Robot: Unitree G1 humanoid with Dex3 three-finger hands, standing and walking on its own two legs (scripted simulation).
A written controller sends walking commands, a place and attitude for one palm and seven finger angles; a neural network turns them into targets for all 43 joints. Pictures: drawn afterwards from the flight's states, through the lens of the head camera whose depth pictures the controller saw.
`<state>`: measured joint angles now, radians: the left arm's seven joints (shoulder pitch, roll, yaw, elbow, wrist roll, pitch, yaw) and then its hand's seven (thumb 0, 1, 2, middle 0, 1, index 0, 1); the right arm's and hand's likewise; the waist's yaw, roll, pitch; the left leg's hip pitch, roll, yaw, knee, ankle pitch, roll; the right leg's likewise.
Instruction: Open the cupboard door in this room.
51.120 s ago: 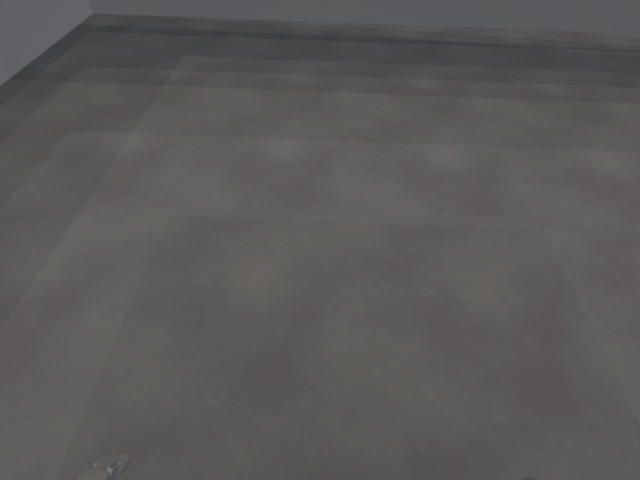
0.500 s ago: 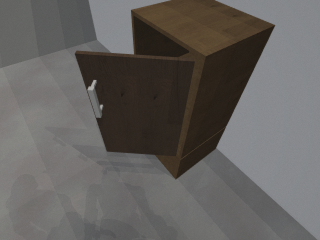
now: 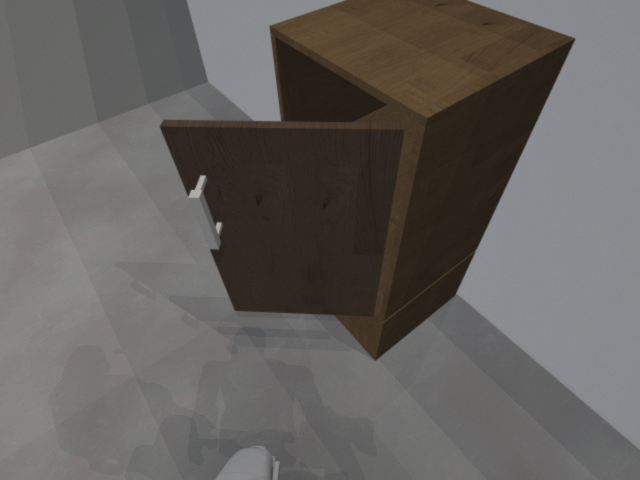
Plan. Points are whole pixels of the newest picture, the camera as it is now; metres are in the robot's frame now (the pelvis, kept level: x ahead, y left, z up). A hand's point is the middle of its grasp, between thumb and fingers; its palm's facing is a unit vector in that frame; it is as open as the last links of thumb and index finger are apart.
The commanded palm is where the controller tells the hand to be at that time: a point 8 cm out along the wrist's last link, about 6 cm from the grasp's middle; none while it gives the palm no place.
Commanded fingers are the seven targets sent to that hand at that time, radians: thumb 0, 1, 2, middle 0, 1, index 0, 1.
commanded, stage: come to a stop and stand still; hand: left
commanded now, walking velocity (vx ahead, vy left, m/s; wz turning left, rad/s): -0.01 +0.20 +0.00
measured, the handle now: (208, 213) +0.54 +0.26 -0.05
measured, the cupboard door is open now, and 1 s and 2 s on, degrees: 49 49 49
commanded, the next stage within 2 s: look again from close up in 1.18 s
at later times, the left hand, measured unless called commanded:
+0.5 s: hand out of the picture +0.04 +0.24 -0.18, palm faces +0.01 -0.98 -0.18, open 7.4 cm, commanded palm none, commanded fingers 0.00 0.90 0.90 -0.20 -0.30 -0.20 -0.30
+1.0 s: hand out of the picture -0.04 +0.16 -0.18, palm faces +0.08 -0.99 -0.15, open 7.3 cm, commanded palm none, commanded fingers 0.00 0.90 0.90 -0.20 -0.30 -0.20 -0.30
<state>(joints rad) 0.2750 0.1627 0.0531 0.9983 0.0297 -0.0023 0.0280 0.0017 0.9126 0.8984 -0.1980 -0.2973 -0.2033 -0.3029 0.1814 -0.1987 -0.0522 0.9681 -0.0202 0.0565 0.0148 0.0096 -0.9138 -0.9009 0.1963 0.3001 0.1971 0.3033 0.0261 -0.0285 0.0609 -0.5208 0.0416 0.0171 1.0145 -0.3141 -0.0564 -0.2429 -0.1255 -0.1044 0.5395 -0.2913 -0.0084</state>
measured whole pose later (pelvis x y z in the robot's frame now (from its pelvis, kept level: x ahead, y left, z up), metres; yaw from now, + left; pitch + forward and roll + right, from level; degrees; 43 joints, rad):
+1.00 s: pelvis -0.03 +0.00 +0.00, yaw +0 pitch -1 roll +1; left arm 0.31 0.13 0.02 1.11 0.00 0.00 0.03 0.01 0.93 0.90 -0.19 -0.30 -0.20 -0.30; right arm 0.29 -0.11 0.00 1.15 -0.02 0.00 -0.05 0.02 -0.94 -0.90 0.20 0.30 0.20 0.30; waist 0.02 -0.03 0.03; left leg -0.18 0.03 0.05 0.47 -0.27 -0.02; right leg -0.16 0.07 -0.09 0.45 -0.28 -0.10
